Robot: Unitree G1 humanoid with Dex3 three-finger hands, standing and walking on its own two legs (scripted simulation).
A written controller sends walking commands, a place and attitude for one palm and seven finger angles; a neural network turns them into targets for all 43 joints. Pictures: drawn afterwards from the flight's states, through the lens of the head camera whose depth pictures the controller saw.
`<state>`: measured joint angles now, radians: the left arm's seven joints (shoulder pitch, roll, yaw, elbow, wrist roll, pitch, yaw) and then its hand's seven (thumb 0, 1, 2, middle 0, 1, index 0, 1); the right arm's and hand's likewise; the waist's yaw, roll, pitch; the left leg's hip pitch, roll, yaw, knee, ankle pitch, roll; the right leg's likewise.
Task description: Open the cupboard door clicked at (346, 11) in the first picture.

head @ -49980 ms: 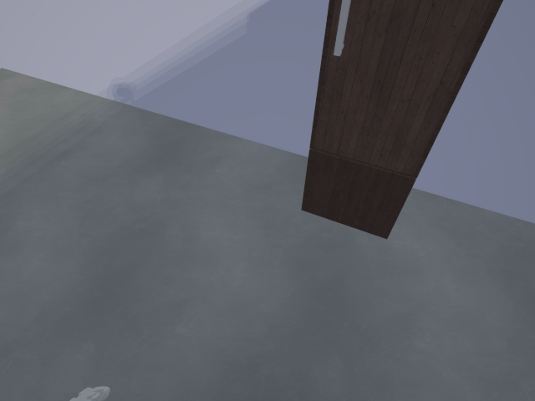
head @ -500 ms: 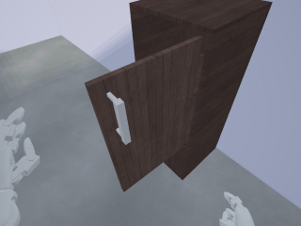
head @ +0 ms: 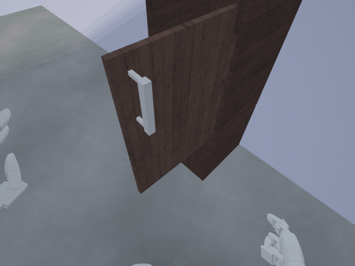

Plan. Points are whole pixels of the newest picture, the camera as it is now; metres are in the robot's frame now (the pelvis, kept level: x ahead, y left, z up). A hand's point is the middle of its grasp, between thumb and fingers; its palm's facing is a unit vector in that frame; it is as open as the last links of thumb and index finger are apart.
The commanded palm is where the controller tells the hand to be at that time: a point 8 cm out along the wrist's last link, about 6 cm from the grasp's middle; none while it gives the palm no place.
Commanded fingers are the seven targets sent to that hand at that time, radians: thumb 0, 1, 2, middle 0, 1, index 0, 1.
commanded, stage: step back with the hand held close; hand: left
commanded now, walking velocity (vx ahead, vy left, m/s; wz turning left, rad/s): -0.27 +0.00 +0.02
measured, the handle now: (142, 104) +0.42 +0.12 +0.14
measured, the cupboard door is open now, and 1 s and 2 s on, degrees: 87 87 87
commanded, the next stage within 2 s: stop stepping back and stand still in 0.52 s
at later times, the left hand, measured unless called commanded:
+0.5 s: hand out of the picture +0.10 +0.27 +0.19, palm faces +0.47 -0.76 -0.45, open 7.4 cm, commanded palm +0.04 +0.30 +0.18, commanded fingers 0.00 0.90 0.90 -0.20 -0.30 -0.20 -0.30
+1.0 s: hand out of the picture +0.01 +0.26 +0.18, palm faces +0.38 -0.76 -0.52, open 7.4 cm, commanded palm -0.04 +0.30 +0.18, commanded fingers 0.00 0.90 0.90 -0.20 -0.30 -0.20 -0.30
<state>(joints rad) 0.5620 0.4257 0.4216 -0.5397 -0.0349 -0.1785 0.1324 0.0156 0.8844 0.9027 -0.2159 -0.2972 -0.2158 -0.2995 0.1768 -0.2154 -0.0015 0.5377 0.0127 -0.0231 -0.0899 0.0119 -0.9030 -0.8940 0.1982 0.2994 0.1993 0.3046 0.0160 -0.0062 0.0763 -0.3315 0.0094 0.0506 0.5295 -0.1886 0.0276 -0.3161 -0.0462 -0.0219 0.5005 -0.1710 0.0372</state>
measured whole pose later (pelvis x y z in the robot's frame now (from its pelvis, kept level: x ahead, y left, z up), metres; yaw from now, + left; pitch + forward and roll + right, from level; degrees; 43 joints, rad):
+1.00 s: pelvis -0.18 +0.00 +0.01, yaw -1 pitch +0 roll +0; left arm 0.62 0.46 0.44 -0.54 -0.03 -0.17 0.15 0.01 0.88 0.90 -0.22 -0.30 -0.21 -0.30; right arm 0.26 -0.19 0.01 0.60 -0.01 -0.12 -0.07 0.01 -0.90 -0.89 0.20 0.30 0.20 0.30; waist -0.02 -0.02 0.00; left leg -0.30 -0.02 0.06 0.33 -0.11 0.02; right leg -0.20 0.03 -0.09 0.56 -0.47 -0.02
